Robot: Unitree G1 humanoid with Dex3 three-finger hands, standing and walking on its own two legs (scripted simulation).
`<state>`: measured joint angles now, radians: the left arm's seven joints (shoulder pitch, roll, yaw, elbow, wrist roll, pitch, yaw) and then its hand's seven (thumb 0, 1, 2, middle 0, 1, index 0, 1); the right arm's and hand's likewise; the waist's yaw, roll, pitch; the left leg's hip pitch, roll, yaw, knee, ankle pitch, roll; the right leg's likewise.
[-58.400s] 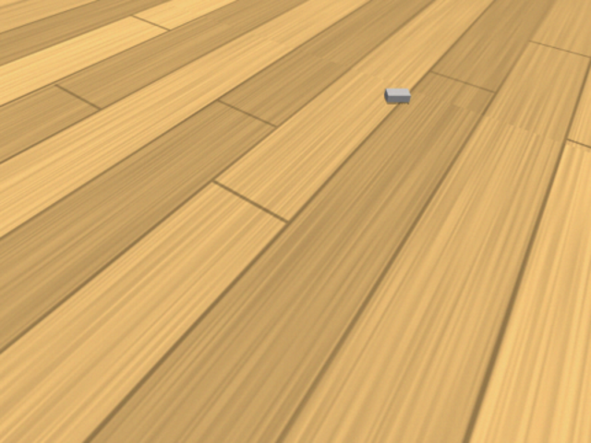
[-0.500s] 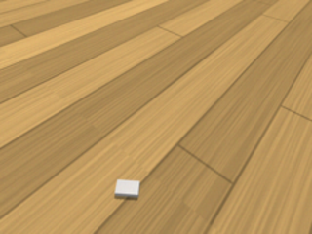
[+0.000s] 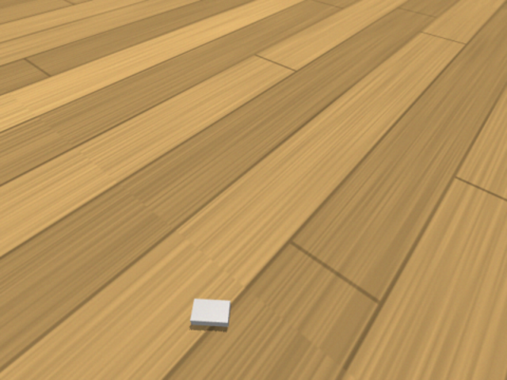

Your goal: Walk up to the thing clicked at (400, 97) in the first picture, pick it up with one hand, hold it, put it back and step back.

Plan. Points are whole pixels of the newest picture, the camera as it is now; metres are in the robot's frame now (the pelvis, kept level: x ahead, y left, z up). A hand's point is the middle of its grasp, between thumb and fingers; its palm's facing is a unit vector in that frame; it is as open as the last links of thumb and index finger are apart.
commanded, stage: stand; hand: left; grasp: from above
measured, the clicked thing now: (211, 312) +0.50 +0.18 -0.76
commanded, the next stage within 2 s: step back in 1.62 s
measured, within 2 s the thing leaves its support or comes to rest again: neither
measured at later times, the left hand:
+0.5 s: hand out of the picture +0.07 +0.23 -0.16, palm faces +0.01 -0.95 -0.32, open 7.4 cm
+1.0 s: hand out of the picture +0.09 +0.23 -0.15, palm faces +0.00 -0.94 -0.34, open 7.4 cm
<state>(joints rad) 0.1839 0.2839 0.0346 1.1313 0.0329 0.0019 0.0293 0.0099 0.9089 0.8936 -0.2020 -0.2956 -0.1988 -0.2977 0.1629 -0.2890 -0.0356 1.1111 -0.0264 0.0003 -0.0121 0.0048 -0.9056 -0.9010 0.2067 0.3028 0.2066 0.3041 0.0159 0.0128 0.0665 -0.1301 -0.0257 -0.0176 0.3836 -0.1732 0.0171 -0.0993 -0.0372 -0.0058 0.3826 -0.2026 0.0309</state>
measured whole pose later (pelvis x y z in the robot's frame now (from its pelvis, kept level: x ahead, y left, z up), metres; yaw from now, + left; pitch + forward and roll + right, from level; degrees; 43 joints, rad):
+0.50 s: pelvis +0.01 -0.01 +0.00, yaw +0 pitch -4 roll +0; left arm 0.13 0.29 0.03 1.15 0.02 0.00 0.02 0.01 0.91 0.89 -0.20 -0.30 -0.20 -0.30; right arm 0.13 -0.31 -0.01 1.14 -0.02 -0.01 -0.01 0.00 -0.91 -0.90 0.21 0.30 0.21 0.30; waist 0.01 0.01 0.07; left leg -0.11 -0.01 -0.02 0.34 -0.16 0.00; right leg -0.09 -0.02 0.00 0.35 -0.19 0.02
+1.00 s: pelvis +0.02 -0.01 +0.00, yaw -1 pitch -3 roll +0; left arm 0.11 0.31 0.02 1.15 0.02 -0.01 0.01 0.01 0.91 0.89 -0.20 -0.30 -0.20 -0.30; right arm 0.11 -0.33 -0.01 1.15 -0.02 -0.01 -0.01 0.00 -0.91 -0.90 0.21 0.30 0.21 0.30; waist 0.00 0.01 0.06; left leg -0.10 0.00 -0.01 0.32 -0.17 -0.01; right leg -0.08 -0.01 0.00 0.34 -0.20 0.01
